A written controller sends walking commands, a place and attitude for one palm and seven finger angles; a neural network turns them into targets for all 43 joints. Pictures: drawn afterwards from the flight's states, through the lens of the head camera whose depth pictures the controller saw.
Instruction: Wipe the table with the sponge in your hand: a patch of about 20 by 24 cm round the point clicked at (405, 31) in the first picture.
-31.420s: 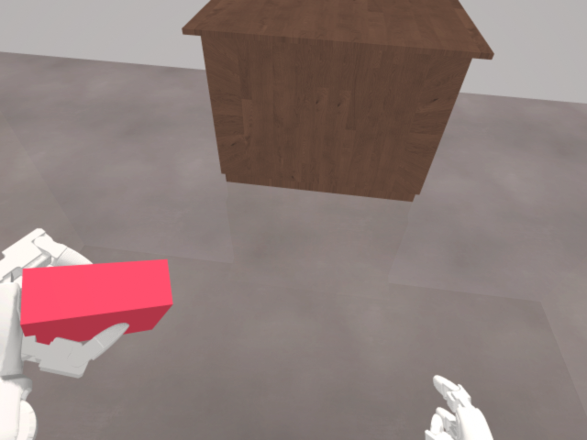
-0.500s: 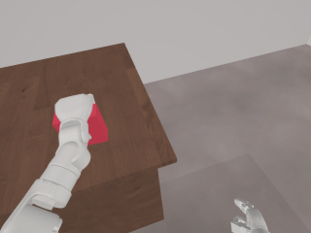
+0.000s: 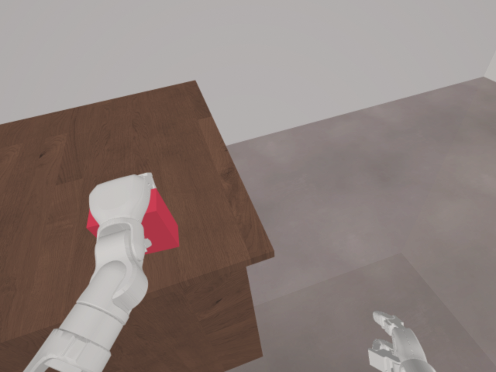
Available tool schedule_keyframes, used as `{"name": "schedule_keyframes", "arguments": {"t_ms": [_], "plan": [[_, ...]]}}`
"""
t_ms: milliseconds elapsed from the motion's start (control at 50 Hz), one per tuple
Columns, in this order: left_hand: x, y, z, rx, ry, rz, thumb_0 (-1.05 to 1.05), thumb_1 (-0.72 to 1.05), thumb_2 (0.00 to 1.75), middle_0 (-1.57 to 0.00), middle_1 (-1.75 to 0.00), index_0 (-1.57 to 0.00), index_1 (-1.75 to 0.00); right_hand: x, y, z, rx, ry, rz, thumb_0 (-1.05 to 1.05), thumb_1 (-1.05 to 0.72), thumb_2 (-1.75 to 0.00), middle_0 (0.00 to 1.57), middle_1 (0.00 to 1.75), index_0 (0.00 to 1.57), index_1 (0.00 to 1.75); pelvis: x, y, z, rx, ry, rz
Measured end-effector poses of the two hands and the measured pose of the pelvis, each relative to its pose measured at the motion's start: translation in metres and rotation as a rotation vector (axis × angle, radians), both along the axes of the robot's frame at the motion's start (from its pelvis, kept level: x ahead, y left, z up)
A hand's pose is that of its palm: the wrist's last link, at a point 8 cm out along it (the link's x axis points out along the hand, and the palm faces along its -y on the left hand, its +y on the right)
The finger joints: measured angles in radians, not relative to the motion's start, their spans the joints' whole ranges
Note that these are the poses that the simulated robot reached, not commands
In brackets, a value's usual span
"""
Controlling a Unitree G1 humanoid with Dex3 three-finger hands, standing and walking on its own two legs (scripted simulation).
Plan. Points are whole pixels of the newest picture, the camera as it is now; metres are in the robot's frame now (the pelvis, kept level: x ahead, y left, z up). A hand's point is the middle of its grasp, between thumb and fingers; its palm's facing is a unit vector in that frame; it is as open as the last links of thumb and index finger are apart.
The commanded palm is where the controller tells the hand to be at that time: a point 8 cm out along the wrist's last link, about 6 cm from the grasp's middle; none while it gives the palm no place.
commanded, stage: wipe back along the third lane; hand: left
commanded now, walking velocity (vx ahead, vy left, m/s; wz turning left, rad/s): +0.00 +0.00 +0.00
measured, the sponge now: (142, 232) +0.32 +0.24 +0.06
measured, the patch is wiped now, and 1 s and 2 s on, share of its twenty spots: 1.00 1.00 1.00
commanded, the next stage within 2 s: slide back across to the middle lane in 0.16 s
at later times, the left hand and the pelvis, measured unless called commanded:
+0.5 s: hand (130, 229) +0.29 +0.23 +0.11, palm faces +0.11 -0.09 -0.99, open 9.3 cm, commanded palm +0.25 +0.25 +0.15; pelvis -0.01 +0.00 +0.00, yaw -1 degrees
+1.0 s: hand (93, 248) +0.26 +0.28 +0.11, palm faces +0.04 -0.06 -1.00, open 9.3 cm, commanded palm +0.23 +0.28 +0.15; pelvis -0.01 -0.01 +0.00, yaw +0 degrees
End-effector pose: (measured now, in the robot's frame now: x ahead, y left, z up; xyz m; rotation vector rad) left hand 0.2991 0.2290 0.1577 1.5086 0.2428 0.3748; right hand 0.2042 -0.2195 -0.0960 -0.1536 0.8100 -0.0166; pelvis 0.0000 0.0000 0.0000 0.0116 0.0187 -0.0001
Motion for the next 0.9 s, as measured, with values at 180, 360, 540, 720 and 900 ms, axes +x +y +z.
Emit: {"name": "schedule_keyframes", "arguments": {"t_ms": [180,360,540,720,900], "plan": [[-0.016,-0.004,0.001,-0.027,-0.016,0.004,0.02,-0.44,1.11,-0.73,-1.45,-0.78,-1.47,0.007,0.004,0.009,0.017,-0.046,0.017,0.01,-0.91,-0.9,0.2,0.3,0.2,0.3,-0.003,-0.002,0.001,0.001,-0.019,-0.008],[-0.028,-0.007,0.002,-0.043,-0.023,0.0,0.03,-0.44,1.1,-0.73,-1.45,-0.78,-1.47,0.01,0.009,0.012,0.026,-0.059,0.034,0.01,-0.91,-0.9,0.2,0.3,0.2,0.3,-0.005,-0.003,0.001,0.002,-0.032,-0.012],[-0.031,0.002,0.005,-0.076,-0.012,0.006,0.01,-0.45,1.1,-0.75,-1.44,-0.8,-1.46,0.008,0.008,0.012,0.01,-0.049,0.035,0.01,-0.91,-0.9,0.2,0.3,0.2,0.3,-0.005,-0.004,0.002,0.003,-0.041,-0.02],[-0.048,0.02,0.009,-0.074,-0.003,0.038,-0.01,-0.46,1.1,-0.77,-1.42,-0.81,-1.44,0.009,0.001,0.012,-0.004,-0.049,0.028,0.01,-0.91,-0.9,0.2,0.3,0.2,0.3,-0.003,-0.007,0.003,0.002,-0.047,-0.024],[-0.063,0.038,0.006,-0.049,0.038,0.071,-0.02,-0.46,1.1,-0.78,-1.41,-0.82,-1.43,0.012,-0.003,0.012,-0.044,-0.048,0.038,0.01,-0.91,-0.9,0.2,0.3,0.2,0.3,-0.007,-0.009,0.003,0.002,-0.053,0.0]]}}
